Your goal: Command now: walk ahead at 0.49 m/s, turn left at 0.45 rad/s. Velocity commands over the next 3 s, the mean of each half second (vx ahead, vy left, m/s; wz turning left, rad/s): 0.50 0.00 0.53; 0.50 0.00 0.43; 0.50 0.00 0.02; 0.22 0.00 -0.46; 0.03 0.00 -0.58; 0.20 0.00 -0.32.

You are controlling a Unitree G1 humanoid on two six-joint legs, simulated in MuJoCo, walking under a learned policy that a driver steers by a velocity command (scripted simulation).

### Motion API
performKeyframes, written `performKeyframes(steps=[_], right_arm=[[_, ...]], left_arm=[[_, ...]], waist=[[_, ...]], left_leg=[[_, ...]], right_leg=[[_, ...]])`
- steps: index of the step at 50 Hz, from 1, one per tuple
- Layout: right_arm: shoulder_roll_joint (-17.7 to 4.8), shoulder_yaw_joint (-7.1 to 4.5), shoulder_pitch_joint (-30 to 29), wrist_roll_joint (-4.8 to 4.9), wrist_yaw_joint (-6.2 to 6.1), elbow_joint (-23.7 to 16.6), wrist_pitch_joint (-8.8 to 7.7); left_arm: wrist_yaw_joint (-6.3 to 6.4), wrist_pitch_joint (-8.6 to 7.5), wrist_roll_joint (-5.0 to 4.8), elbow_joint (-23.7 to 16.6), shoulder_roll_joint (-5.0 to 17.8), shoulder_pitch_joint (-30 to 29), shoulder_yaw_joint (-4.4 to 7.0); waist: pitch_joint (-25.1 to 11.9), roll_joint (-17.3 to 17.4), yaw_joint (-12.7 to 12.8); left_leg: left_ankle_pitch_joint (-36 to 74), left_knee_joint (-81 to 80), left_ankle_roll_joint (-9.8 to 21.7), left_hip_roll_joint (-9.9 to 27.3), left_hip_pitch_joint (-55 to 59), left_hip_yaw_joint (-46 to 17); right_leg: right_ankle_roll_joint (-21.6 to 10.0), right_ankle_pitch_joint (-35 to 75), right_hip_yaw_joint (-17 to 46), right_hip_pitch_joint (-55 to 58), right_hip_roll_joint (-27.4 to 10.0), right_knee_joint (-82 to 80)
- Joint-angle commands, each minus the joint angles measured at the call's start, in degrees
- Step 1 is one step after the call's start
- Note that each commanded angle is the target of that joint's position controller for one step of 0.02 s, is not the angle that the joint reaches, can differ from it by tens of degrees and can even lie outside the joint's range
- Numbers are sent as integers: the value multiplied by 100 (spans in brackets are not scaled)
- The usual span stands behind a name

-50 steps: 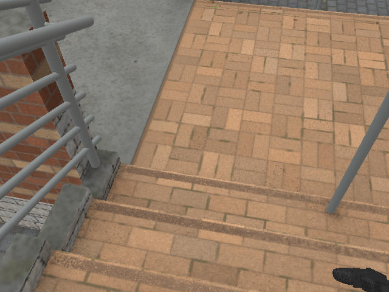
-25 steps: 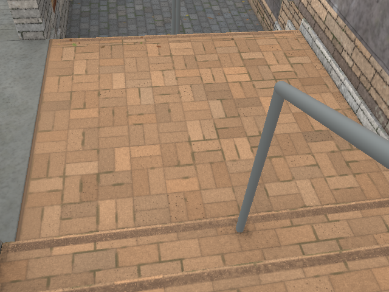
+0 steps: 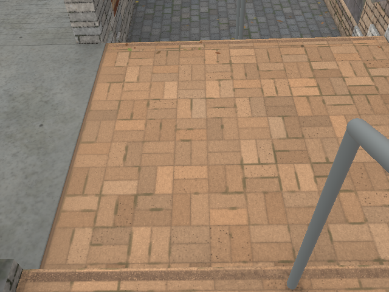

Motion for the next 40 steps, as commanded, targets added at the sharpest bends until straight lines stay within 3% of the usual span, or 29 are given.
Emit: performKeyframes(steps=[1, 3, 7, 9, 11, 12, 13, 14, 15, 16, 17, 18, 19, 20, 22, 23, 24, 25, 26, 27, 28, 31, 33, 34, 36, 37, 38, 39, 40], right_arm=[[-266, -38, -156, -53, 206, -373, -172], [106, 65, -618, -117, 381, -540, -172], [30, 138, -1349, 10, 508, -946, 70], [45, 174, -1562, 63, 548, -897, 114], [-280, 35, -585, 0, 509, -668, 104], [-594, -131, 874, 4, 440, -233, 108], [-1176, -269, 1616, -41, 374, 89, 58], [-1285, -144, 1374, -23, 414, 17, -13], [-996, -125, 1945, 110, 370, 17, 23], [-1157, -189, 1975, -11, 317, 42, 54], [-849, -105, 881, -30, 305, -212, 86], [-861, -39, 170, -168, 314, -503, -19], [-537, 32, -156, -215, 322, -609, -157], [-337, 75, -263, -80, 267, -565, -238], [-575, 39, -25, -68, 28, -494, -199], [-479, 19, 280, -149, -54, -463, -84], [-581, -11, 378, -245, -92, -473, -34], [-401, 24, 824, -94, -147, -295, -111], [-284, 61, 1117, 22, -145, -230, -140], [-101, 122, 1179, 131, -227, -194, -125], [14, 165, 1226, 151, -280, -179, -123], [-309, 93, 919, 52, -390, -288, 67], [-229, 143, 1013, 48, -384, -273, 156], [-172, 164, 1044, 130, -392, -322, 175], [-194, 156, 1094, 81, -504, -342, 230], [-142, 160, 1198, 66, -512, -268, 213], [8, 215, 1229, 73, -449, -170, 196], [217, 286, 1427, 10, -252, 7, 152], [565, 349, 1967, 79, 1, 190, 50]], left_arm=[[296, -156, -112, -376, 713, -394, 85], [386, -88, -116, -211, 630, -44, 15], [450, 142, -253, -215, 797, 348, 97], [439, 301, -260, -137, 810, 565, 114], [382, 343, -238, -242, 1094, 390, 171], [359, 279, -244, -283, 1251, -124, 198], [319, 140, -181, -405, 1092, 36, 217], [127, -11, -41, -501, 571, 1311, 8], [28, -162, -217, -793, 1138, 904, 114], [57, -166, -479, -1359, 1102, -2, 76], [297, -13, -381, -1560, 1192, -931, 163], [379, 82, -393, -1563, 1282, -627, 202], [397, 154, -233, -1393, 1173, -439, 224], [414, 209, -87, -1394, 1008, -484, 241], [372, 188, 130, -1741, 829, -1081, 231], [261, 153, 132, -1718, 555, -948, 158], [94, 82, 77, -1436, 689, -351, 224], [54, 31, -42, -1615, 1049, -747, 347], [40, 28, -24, -1788, 996, -1183, 335], [20, 22, 65, -1985, 905, -1464, 301], [-1, 6, 77, -2115, 724, -1746, 247], [-91, -12, 93, -2391, 613, -2043, 211], [-139, 85, -20, -2597, 574, -1987, 217], [-164, 99, -69, -2617, 475, -1961, 184], [-207, 85, -145, -2501, 806, -1639, 326], [-196, 86, -197, -2340, 833, -1347, 378], [-168, 88, -216, -2005, 785, -591, 430], [-174, 121, -150, -1601, 791, 498, 486], [-235, 128, -107, -1276, 898, 1624, 491]], waist=[[557, -599, -230], [539, -674, 25], [1024, -661, 425], [1022, -553, 569], [536, -455, 56], [95, -557, -756], [-388, 1074, -955], [-1638, 1924, -262], [-2600, 1276, -804], [-2394, 511, -875], [-1118, -903, -492], [-830, -779, -8], [-421, -790, 193], [5, -776, 356], [-12, -529, 250], [-398, -179, 262], [-699, -43, 330], [-511, -115, 127], [-393, -46, -36], [-106, -87, -124], [66, -7, -202], [151, 96, -302], [115, 439, -327], [175, 373, -335], [296, 268, -305], [281, 173, -297], [180, -100, -44], [-93, -640, 292], [-812, -1676, 582]], left_leg=[[2556, -2259, 74, -130, 905, 223], [3649, -2690, 18, -336, 1941, 680], [2198, -3451, 89, -176, 983, 677], [1713, -3858, 196, 54, 636, 797], [509, -3744, 438, -245, 2074, 1280], [626, -3734, 762, -240, 3884, 1172], [3364, -3567, 1169, -31, 5609, 792], [4469, -1536, 2031, 841, 8035, -651], [2856, -2121, 2615, 1262, 8354, -1544], [-730, -3636, 2566, 1578, 7606, -2595], [-2179, -4449, 2067, 1386, 5982, -2855], [-2535, -4435, 2128, 1617, 4822, -3237], [-1775, -4161, 2060, 1434, 3969, -3236], [-847, -4045, 1811, 909, 2944, -2297], [288, -3809, 1683, 463, 2438, -1697], [938, -3532, 1588, 206, 2425, -1356], [1223, -3372, 1572, 163, 2386, -1283], [276, -3111, 1458, 18, 2946, -1415], [-239, -3023, 1476, 55, 3265, -1685], [-1381, -3002, 1372, -223, 2876, -1526], [-1990, -2989, 1331, -367, 2500, -1529], [-2760, -2726, 1118, -726, 1290, -1220], [-2733, -2247, 1109, -762, 1563, -1461], [-3061, -1893, 1121, -721, 2029, -1675], [-2913, -1014, 1078, -508, 2740, -2061], [-2702, -549, 1006, -597, 2811, -2019], [-2782, 268, 829, -841, 2354, -1686], [-3779, 1657, 587, -1181, 1096, -1115], [-5744, 4011, 264, -1617, -829, -500]], right_leg=[[-56, 2598, 154, -1134, -1009, -690], [-50, 1615, -61, -1569, -989, -377], [-160, 2033, 212, -286, -1456, 801], [-131, 2457, 374, 392, -1768, 1611], [-105, 3868, 409, 91, -1862, 2984], [-30, 4083, 441, -868, -1772, 4534], [432, 1041, -212, -2039, -692, 7662], [571, -2768, 804, -4456, -473, 9238], [629, -2729, 1468, -4755, -608, 8855], [437, -1507, 1573, -5024, -642, 7760], [429, -815, 1176, -4972, -734, 7229], [407, 166, 1485, -4488, -852, 6108], [447, 442, 1767, -4236, -967, 5686], [580, 904, 1734, -3751, -1015, 4598], [776, 1277, 1575, -3378, -963, 3300], [742, 1913, 1468, -2952, -886, 3112], [705, 2793, 1390, -2573, -767, 3454], [656, 3523, 1757, -3312, -721, 2769], [588, 3569, 1826, -3715, -664, 2420], [605, 4231, 1823, -3475, -622, 1443], [588, 4663, 1751, -3095, -488, 998], [619, 5069, 1403, -1443, -129, 127], [573, 4499, 1671, -1231, -180, -149], [419, 4313, 1948, -1459, -419, -627], [226, 4611, 2323, -1572, -928, -1587], [208, 4581, 2109, -1128, -924, -2009], [280, 4731, 1663, -32, -884, -2319], [255, 4626, 1537, 1616, -966, -1528], [-51, 5126, 1918, 3702, -1431, 415]])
